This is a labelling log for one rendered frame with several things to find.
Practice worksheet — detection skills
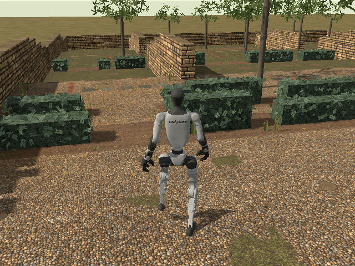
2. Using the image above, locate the left robot hand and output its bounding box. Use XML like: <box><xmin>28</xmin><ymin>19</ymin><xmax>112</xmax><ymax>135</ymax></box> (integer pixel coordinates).
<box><xmin>141</xmin><ymin>158</ymin><xmax>154</xmax><ymax>172</ymax></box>

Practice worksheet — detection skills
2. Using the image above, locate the right robot hand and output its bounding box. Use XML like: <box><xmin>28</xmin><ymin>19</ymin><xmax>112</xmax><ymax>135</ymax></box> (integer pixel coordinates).
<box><xmin>196</xmin><ymin>150</ymin><xmax>209</xmax><ymax>161</ymax></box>

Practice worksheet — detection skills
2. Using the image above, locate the right robot upper arm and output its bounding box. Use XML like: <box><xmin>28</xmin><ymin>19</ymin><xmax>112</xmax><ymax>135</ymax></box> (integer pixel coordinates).
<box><xmin>189</xmin><ymin>112</ymin><xmax>204</xmax><ymax>141</ymax></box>

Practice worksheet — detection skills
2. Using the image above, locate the left robot upper arm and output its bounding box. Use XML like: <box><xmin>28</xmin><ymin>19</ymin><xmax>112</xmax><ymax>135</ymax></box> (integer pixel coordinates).
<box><xmin>151</xmin><ymin>112</ymin><xmax>166</xmax><ymax>144</ymax></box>

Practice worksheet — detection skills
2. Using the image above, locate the right robot forearm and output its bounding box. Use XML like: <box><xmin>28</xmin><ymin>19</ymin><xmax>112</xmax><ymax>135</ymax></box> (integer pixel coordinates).
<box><xmin>199</xmin><ymin>133</ymin><xmax>209</xmax><ymax>152</ymax></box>

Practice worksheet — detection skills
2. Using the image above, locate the robot torso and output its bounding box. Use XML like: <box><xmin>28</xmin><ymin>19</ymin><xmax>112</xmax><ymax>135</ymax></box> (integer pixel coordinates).
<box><xmin>164</xmin><ymin>110</ymin><xmax>191</xmax><ymax>166</ymax></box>

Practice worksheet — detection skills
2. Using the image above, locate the left robot forearm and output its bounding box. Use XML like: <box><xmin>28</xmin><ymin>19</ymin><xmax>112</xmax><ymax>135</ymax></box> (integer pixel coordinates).
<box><xmin>144</xmin><ymin>135</ymin><xmax>156</xmax><ymax>161</ymax></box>

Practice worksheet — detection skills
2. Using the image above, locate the left robot thigh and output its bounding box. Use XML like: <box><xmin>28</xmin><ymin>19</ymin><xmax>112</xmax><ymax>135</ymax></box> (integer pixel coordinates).
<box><xmin>159</xmin><ymin>154</ymin><xmax>170</xmax><ymax>181</ymax></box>

